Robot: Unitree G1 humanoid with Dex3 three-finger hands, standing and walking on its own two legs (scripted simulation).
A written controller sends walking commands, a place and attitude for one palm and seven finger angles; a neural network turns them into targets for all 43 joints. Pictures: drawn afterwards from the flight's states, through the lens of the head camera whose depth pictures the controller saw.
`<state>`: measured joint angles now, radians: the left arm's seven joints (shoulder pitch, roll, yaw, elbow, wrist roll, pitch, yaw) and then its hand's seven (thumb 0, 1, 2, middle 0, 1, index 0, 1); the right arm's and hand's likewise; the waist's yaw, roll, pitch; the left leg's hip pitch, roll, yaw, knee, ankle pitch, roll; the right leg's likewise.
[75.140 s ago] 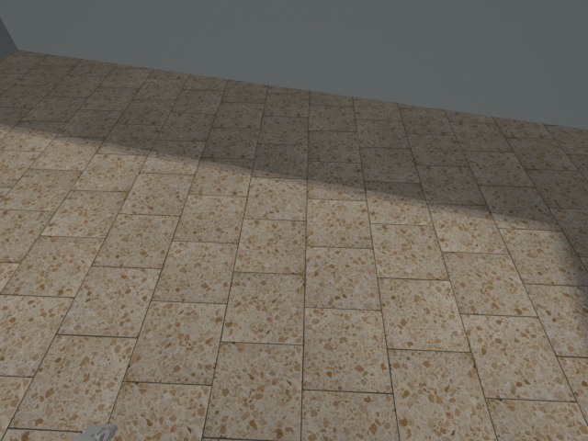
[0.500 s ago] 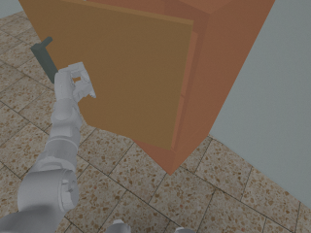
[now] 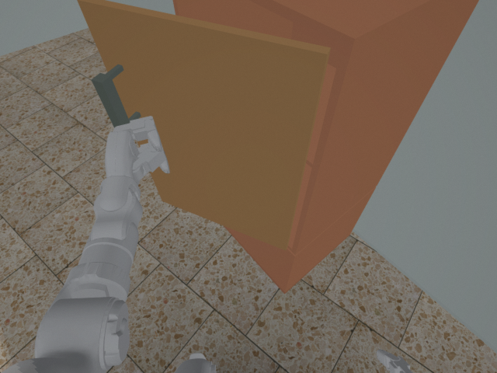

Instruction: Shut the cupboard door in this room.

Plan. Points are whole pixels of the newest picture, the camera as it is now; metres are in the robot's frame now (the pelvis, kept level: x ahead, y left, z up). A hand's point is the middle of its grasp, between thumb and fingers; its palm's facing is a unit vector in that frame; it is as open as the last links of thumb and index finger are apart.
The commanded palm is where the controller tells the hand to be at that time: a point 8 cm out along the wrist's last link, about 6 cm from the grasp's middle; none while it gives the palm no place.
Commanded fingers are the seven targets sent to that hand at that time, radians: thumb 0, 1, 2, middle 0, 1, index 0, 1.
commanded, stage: draw the hand back to the body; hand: left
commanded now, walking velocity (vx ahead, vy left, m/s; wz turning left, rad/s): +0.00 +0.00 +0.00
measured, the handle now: (120, 100) +0.61 +0.25 +0.09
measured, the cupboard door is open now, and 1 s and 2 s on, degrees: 26 26 26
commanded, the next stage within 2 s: step back with the hand held close in 1.48 s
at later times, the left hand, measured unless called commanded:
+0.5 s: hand (91, 204) +0.31 +0.20 +0.16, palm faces +0.10 -0.98 -0.17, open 3.1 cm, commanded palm +0.27 +0.25 +0.17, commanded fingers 0.00 0.90 0.90 -1.00 -1.17 -1.00 -1.17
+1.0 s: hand out of the picture +0.23 +0.27 +0.20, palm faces +0.38 -0.84 -0.38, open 5.3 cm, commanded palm +0.17 +0.32 +0.22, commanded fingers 0.00 0.90 0.90 -0.31 -0.42 -0.31 -0.42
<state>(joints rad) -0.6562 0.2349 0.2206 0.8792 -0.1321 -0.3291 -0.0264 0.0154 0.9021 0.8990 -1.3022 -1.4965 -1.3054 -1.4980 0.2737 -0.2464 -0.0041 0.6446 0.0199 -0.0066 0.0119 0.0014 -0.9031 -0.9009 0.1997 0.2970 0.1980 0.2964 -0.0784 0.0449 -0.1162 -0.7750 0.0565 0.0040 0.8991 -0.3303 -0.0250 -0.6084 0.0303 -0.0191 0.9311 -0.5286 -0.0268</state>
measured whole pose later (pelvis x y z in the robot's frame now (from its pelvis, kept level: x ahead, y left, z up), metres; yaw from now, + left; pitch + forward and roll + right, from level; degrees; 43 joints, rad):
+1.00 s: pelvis +0.02 +0.03 +0.06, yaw +0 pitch -4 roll +0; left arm 0.38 0.35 0.27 -0.31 -0.08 -0.03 0.10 0.01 0.90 0.90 -0.58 -0.70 -0.58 -0.70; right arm 0.19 -0.23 0.04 0.63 0.02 -0.03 -0.07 0.01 -0.90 -0.90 0.20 0.30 0.20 0.30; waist 0.05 0.07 0.01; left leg -0.19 0.01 0.05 0.42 -0.16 0.01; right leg -0.01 -0.02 0.01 0.39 -0.31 0.01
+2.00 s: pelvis +0.00 +0.04 +0.05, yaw -1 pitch +0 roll -1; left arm 0.55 0.46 0.39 -0.43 -0.09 -0.11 0.11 0.01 0.89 0.90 -0.21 -0.30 -0.22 -0.30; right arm 0.18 -0.25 -0.01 0.55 0.03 0.07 -0.10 0.01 -0.90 -0.90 0.20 0.30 0.20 0.30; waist 0.00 0.06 -0.01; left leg -0.33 0.01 0.06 0.49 -0.17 0.03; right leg -0.16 -0.01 0.03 0.47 -0.31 0.03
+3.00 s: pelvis -0.23 +0.08 +0.04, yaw +1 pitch -2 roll -4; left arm 0.44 0.42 0.46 -0.52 -0.06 -0.21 0.16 0.01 0.89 0.90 -0.21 -0.30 -0.21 -0.30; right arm 0.16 -0.16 0.00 0.64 -0.01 -0.11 -0.06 0.01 -0.90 -0.90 0.20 0.30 0.20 0.30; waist 0.01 -0.01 0.05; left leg -0.46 0.06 0.04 0.58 -0.11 0.05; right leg -0.41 0.08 0.03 0.95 -0.46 0.02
